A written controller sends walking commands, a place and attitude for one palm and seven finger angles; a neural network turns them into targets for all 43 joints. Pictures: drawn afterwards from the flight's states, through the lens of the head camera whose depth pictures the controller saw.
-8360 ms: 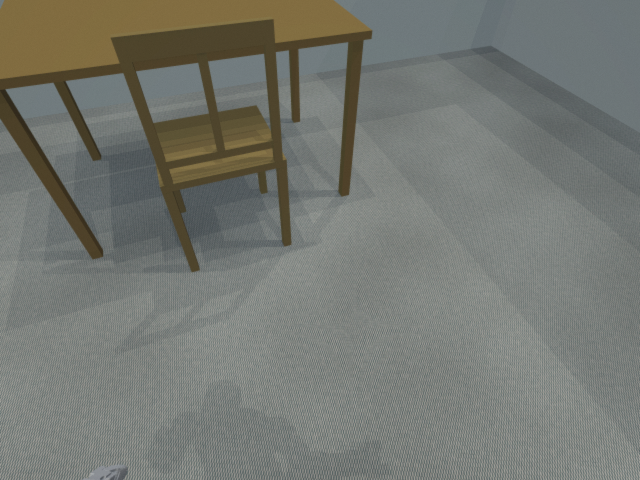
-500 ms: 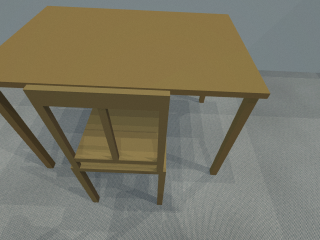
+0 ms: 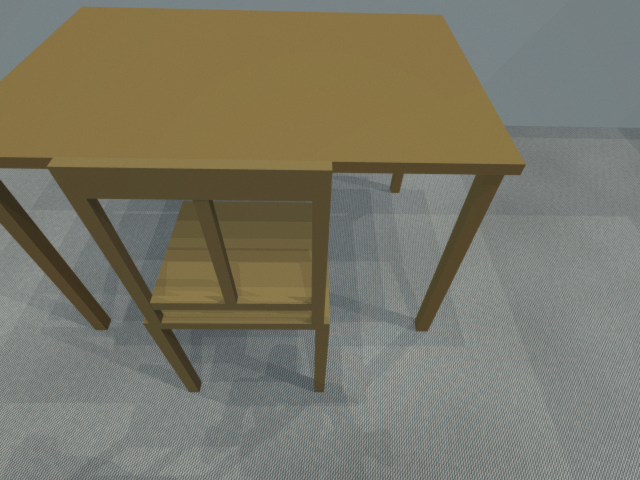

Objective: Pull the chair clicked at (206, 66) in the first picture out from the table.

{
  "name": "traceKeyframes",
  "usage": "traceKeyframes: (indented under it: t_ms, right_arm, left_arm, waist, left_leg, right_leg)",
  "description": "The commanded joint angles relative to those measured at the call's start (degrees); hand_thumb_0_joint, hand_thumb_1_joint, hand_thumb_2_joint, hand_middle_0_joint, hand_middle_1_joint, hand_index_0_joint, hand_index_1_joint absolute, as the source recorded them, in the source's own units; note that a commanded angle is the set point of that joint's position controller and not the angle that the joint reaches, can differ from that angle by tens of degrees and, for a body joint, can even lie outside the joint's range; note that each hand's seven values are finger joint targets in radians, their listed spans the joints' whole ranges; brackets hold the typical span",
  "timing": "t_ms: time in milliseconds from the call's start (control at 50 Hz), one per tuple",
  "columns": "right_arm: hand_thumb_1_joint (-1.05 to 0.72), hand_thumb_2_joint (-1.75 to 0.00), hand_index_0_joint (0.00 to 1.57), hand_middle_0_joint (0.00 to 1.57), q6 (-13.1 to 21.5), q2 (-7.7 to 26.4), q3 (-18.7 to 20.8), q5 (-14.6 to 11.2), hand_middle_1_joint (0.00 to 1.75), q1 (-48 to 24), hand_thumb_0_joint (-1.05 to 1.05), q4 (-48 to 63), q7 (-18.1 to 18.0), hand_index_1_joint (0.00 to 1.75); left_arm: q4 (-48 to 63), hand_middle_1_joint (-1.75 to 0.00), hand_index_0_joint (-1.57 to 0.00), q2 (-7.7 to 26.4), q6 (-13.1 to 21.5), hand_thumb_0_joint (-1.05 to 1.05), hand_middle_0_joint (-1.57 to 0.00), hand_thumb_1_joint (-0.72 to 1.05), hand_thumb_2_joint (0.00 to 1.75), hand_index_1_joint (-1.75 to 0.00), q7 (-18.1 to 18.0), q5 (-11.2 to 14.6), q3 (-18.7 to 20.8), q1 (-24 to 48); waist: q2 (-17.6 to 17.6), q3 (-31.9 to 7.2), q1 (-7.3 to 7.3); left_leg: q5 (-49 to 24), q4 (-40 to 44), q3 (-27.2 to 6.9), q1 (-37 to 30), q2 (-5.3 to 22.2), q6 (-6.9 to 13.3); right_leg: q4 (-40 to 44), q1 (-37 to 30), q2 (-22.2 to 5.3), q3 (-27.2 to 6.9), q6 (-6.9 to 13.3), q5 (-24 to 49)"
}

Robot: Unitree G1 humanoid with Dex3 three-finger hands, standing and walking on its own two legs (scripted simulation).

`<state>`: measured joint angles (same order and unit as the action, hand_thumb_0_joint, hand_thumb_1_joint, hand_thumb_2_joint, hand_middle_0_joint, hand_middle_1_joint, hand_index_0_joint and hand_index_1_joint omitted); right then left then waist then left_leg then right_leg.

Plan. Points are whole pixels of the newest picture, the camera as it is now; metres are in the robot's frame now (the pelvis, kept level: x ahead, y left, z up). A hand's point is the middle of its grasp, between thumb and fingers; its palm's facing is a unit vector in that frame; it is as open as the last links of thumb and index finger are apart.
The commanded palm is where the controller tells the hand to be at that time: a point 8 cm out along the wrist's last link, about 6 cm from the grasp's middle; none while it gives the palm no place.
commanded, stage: come to a stop and stand still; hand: left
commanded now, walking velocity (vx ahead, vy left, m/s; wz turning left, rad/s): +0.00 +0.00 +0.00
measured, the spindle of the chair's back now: (218, 256) +0.49 +0.21 -0.08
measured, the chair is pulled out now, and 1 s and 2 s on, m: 0.00 0.00 0.00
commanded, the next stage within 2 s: look again from close up in 0.80 s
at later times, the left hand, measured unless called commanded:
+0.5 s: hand out of the picture -0.11 +0.19 -0.17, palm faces +0.06 -0.99 -0.16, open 7.4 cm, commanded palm none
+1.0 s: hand out of the picture -0.13 +0.17 -0.17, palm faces +0.12 -0.99 -0.12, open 7.4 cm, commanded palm none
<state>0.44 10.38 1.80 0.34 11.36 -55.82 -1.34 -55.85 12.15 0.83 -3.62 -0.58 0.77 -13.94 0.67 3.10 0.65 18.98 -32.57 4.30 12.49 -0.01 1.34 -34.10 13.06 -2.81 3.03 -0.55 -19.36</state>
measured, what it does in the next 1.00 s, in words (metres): shifts its weight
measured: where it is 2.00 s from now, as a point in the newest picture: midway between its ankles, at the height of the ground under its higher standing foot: outside the picture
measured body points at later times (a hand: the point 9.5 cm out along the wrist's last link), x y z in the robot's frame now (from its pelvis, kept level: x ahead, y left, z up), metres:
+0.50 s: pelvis -0.07 +0.03 +0.01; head -0.07 +0.05 +0.46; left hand -0.11 +0.25 -0.16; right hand -0.09 -0.20 -0.14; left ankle -0.01 +0.10 -0.73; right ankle -0.01 -0.12 -0.73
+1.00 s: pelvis -0.08 +0.03 +0.01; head -0.10 +0.05 +0.46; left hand -0.14 +0.22 -0.16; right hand -0.05 -0.19 -0.15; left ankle -0.01 +0.10 -0.73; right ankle -0.01 -0.12 -0.73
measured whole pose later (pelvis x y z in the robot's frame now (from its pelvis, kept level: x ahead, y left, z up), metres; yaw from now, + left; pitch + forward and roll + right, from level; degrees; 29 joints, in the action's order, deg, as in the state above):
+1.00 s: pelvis -0.08 +0.03 +0.01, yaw +3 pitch -2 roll -1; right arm -0.1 8.5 1.2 0.5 15.5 -63.3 -0.9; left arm -62.9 5.5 0.9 -2.2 -1.3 -0.3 -23.4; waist 0.5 0.0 -0.6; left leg 9.0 -26.9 2.9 16.8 -2.4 4.0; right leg -27.5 15.6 -0.8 -2.1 -1.1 -13.9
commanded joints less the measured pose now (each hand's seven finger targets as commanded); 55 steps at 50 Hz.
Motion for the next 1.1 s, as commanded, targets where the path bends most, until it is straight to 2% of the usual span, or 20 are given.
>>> traceKeyframes:
  t_ms: [0, 20, 60, 100, 120, 140, 200, 300, 440, 460, 520, 600, 640, 700, 740, 780, 820, 940, 1020, 1080]
  right_arm:
    - [-0.9, -0.9, 0.2, 0.2, -0.13, 5.97, 0.22, 0.32, 0.3, 1.61, 0.0, 2.63, 0.27, 0.3]
    - [-0.9, -0.9, 0.2, 0.2, -0.26, 5.85, 0.07, 0.45, 0.3, 1.23, 0.0, 2.57, 0.43, 0.3]
    - [-0.9, -0.9, 0.2, 0.2, -0.51, 6.61, 0.03, 0.62, 0.3, 1.6, 0.0, 2.46, 0.86, 0.3]
    - [-0.9, -0.9, 0.2, 0.2, -0.69, 7.13, 0.21, 0.9, 0.3, 2.63, 0.0, 2.27, 1.12, 0.3]
    - [-0.9, -0.9, 0.2, 0.2, -0.71, 7.11, 0.29, 1.04, 0.3, 3.11, 0.0, 2.05, 1.12, 0.3]
    - [-0.9, -0.9, 0.2, 0.2, -0.68, 7.25, 0.22, 1.07, 0.3, 3.51, 0.0, 1.95, 1.16, 0.3]
    - [-0.9, -0.9, 0.2, 0.2, -0.44, 6.85, 0.11, 0.99, 0.3, 4.83, 0.0, 1.34, 1.08, 0.3]
    - [-0.9, -0.9, 0.2, 0.2, -0.29, 5.91, -0.12, 0.86, 0.3, 6.96, 0.0, -0.83, 0.89, 0.3]
    - [-0.9, -0.9, 0.2, 0.2, -0.29, 5.28, -0.07, 0.59, 0.3, 8.57, 0.0, -3.83, 0.51, 0.3]
    - [-0.9, -0.9, 0.2, 0.2, -0.27, 5.26, -0.09, 0.53, 0.3, 8.45, 0.0, -4.36, 0.44, 0.3]
    - [-0.9, -0.9, 0.2, 0.2, -0.48, 5.31, 0.16, 0.34, 0.3, 7.82, 0.0, -5.12, 0.3, 0.3]
    - [-0.9, -0.9, 0.2, 0.2, -0.47, 4.96, 0.36, 0.28, 0.3, 6.86, 0.0, -5.58, 0.12, 0.3]
    - [-0.9, -0.9, 0.2, 0.2, -0.67, 4.76, 0.42, 0.27, 0.3, 6.64, 0.0, -5.63, 0.16, 0.3]
    - [-0.9, -0.9, 0.2, 0.2, -0.55, 3.41, 0.28, 0.22, 0.3, 7.34, 0.0, -5.76, 0.17, 0.3]
    - [-0.9, -0.9, 0.2, 0.2, -0.5, 3.06, 0.23, 0.18, 0.3, 7.99, 0.0, -6.04, 0.2, 0.3]
    - [-0.9, -0.9, 0.2, 0.2, -0.17, 2.98, 0.03, 0.17, 0.3, 7.94, 0.0, -6.42, 0.17, 0.3]
    - [-0.9, -0.9, 0.2, 0.2, -0.08, 2.97, -0.03, 0.05, 0.3, 7.81, 0.0, -6.37, 0.26, 0.3]
    - [-0.9, -0.9, 0.2, 0.2, -0.19, 3.97, 0.09, 0.36, 0.3, 6.89, 0.0, -5.84, 0.31, 0.3]
    - [-0.9, -0.9, 0.2, 0.2, -0.29, 3.9, 0.18, 0.33, 0.3, 6.66, 0.0, -5.55, 0.29, 0.3]
    - [-0.9, -0.9, 0.2, 0.2, -0.18, 3.99, 0.17, 0.47, 0.3, 6.49, 0.0, -5.4, 0.24, 0.3]
  left_arm:
    - [2.72, -0.3, -0.2, 5.51, -0.52, 0.0, -0.2, 0.9, 0.9, -0.3, 0.57, -0.17, 0.19, -2.71]
    - [2.83, -0.3, -0.2, 5.41, -0.63, 0.0, -0.2, 0.9, 0.9, -0.3, 0.75, -0.3, 0.12, -2.18]
    - [2.88, -0.3, -0.2, 5.49, -0.87, 0.0, -0.2, 0.9, 0.9, -0.3, 1.14, -0.37, -0.1, -1.45]
    - [3.07, -0.3, -0.2, 5.88, -1.03, 0.0, -0.2, 0.9, 0.9, -0.3, 1.38, -0.54, 0.15, -2.08]
    - [3.13, -0.3, -0.2, 5.89, -1.11, 0.0, -0.2, 0.9, 0.9, -0.3, 1.44, -0.67, 0.26, -2.82]
    - [2.98, -0.3, -0.2, 5.62, -1.07, 0.0, -0.2, 0.9, 0.9, -0.3, 1.49, -0.68, 0.36, -3.8]
    - [2.53, -0.3, -0.2, 4.62, -0.65, 0.0, -0.2, 0.9, 0.9, -0.3, 1.61, -0.55, 0.36, -5.53]
    - [0.76, -0.3, -0.2, 3.24, -0.38, 0.0, -0.2, 0.9, 0.9, -0.3, 1.67, -0.43, 0.21, -7.15]
    - [-2.68, -0.3, -0.2, 0.87, -0.29, 0.0, -0.2, 0.9, 0.9, -0.3, 1.77, -0.52, 0.02, -10.85]
    - [-3.24, -0.3, -0.2, 0.53, -0.29, 0.0, -0.2, 0.9, 0.9, -0.3, 1.77, -0.5, -0.02, -11.34]
    - [-4.74, -0.3, -0.2, -0.56, -0.57, 0.0, -0.2, 0.9, 0.9, -0.3, 1.79, -0.75, -0.04, -13.37]
    - [-6.05, -0.3, -0.2, -2.02, -0.43, 0.0, -0.2, 0.9, 0.9, -0.3, 1.68, -0.82, -0.12, -15.43]
    - [-6.21, -0.3, -0.2, -2.19, -0.43, 0.0, -0.2, 0.9, 0.9, -0.3, 1.61, -0.95, -0.15, -15.49]
    - [-6.25, -0.3, -0.2, -2.14, 0.25, 0.0, -0.2, 0.9, 0.9, -0.3, 1.48, -0.73, -0.29, -14.96]
    - [-6.01, -0.3, -0.2, -1.88, 0.36, 0.0, -0.2, 0.9, 0.9, -0.3, 1.47, -0.72, -0.34, -14.05]
    - [-6.05, -0.3, -0.2, -2.12, 0.61, 0.0, -0.2, 0.9, 0.9, -0.3, 1.4, -0.64, -0.46, -14.09]
    - [-6.02, -0.3, -0.2, -1.89, 0.65, 0.0, -0.2, 0.9, 0.9, -0.3, 1.37, -0.74, -0.47, -14.01]
    - [-6.07, -0.3, -0.2, -1.97, 0.33, 0.0, -0.2, 0.9, 0.9, -0.3, 1.41, -0.96, -0.22, -15.12]
    - [-5.86, -0.3, -0.2, -1.91, 0.13, 0.0, -0.2, 0.9, 0.9, -0.3, 1.59, -1.0, -0.05, -15.28]
    - [-5.55, -0.3, -0.2, -2.04, 0.21, 0.0, -0.2, 0.9, 0.9, -0.3, 1.63, -0.92, -0.02, -14.8]
  waist:
    - [-3.98, -0.33, -0.61]
    - [-1.38, 1.71, -0.78]
    - [-0.72, 5.1, -0.19]
    - [-1.75, 5.75, -0.11]
    - [-2.68, 5.36, -0.29]
    - [-1.58, 3.98, -0.51]
    - [-0.38, 1.3, -0.54]
    - [-0.99, 2.18, -0.25]
    - [-2.38, 1.93, -0.67]
    - [-3.54, 1.94, -0.78]
    - [-3.78, 2.32, -1.52]
    - [-3.76, 1.94, -1.88]
    - [-2.44, 4.11, -1.78]
    - [0.67, 3.12, -0.71]
    - [0.6, 3.22, -0.09]
    - [1.19, 2.48, -0.14]
    - [1.1, 3.35, -0.19]
    - [-2.0, 3.84, -0.95]
    - [-1.5, 3.7, -1.49]
    - [-2.01, 2.89, -1.34]
  left_leg:
    - [-17.31, 7.15, -7.59, 1.37, 6.15, 1.07]
    - [-12.19, 8.41, -7.81, 3.03, 6.09, 1.19]
    - [3.31, 12.02, -7.97, 6.05, 5.0, 0.69]
    - [10.45, 14.5, -8.9, 8.07, 4.64, 0.74]
    - [11.75, 15.37, -9.23, 8.66, 4.89, 1.01]
    - [12.47, 15.6, -9.58, 9.06, 4.92, 1.16]
    - [10.12, 14.75, -9.35, 8.09, 4.56, 1.2]
    - [10.53, 15.43, -10.05, 8.2, 4.69, 1.24]
    - [13.56, 17.63, -11.84, 9.54, 5.5, 1.62]
    - [14.32, 18.25, -12.36, 9.86, 5.69, 1.66]
    - [18.11, 20.72, -13.98, 12.43, 6.79, 2.19]
    - [17.55, 20.42, -14.16, 12.43, 6.53, 2.26]
    - [18.17, 20.04, -13.79, 13.09, 6.04, 2.07]
    - [11.5, 15.98, -12.07, 7.42, 4.2, 1.43]
    - [10.8, 15.42, -11.84, 5.53, 4.26, 1.27]
    - [8.8, 15.31, -12.15, 4.36, 4.63, 1.28]
    - [9.82, 16.26, -12.21, 4.91, 4.88, 1.27]
    - [13.94, 18.32, -12.97, 8.05, 5.45, 1.24]
    - [15.23, 18.97, -12.92, 9.77, 5.57, 1.33]
    - [13.5, 18.27, -12.9, 8.77, 5.39, 1.29]
  right_leg:
    - [7.51, -0.53, -3.14, -3.94, 2.5, 11.25]
    - [9.03, 0.1, -2.69, -4.18, 2.41, 7.05]
    - [12.17, 3.4, -2.78, -5.27, 2.43, -4.98]
    - [12.78, 5.06, -2.42, -5.31, 2.31, -9.92]
    - [12.46, 4.38, -1.98, -4.41, 2.13, -9.38]
    - [11.99, 3.44, -1.82, -4.33, 1.98, -9.17]
    - [12.29, 2.7, -2.07, -4.87, 2.04, -8.14]
    - [12.93, 4.35, -2.09, -5.27, 2.19, -9.03]
    - [11.6, 2.89, -0.87, -4.47, 1.73, -6.91]
    - [10.86, 2.41, -0.49, -4.22, 1.64, -5.95]
    - [8.19, 0.04, 0.75, -2.66, 1.19, -3.64]
    - [7.8, -0.72, 0.79, -3.43, 1.3, -1.78]
    - [9.04, 1.07, 0.66, -4.33, 1.41, -3.81]
    - [12.82, 5.97, -0.98, -8.07, 2.14, -6.64]
    - [13.61, 8.26, -1.07, -8.64, 2.14, -8.09]
    - [13.44, 8.2, -1.19, -8.88, 2.22, -6.51]
    - [13.82, 8.21, -0.94, -8.89, 2.05, -6.98]
    - [12.11, 6.51, 0.06, -7.96, 1.82, -6.1]
    - [11.06, 4.71, 0.47, -7.11, 1.68, -5.08]
    - [10.82, 4.98, 0.22, -7.78, 1.89, -3.93]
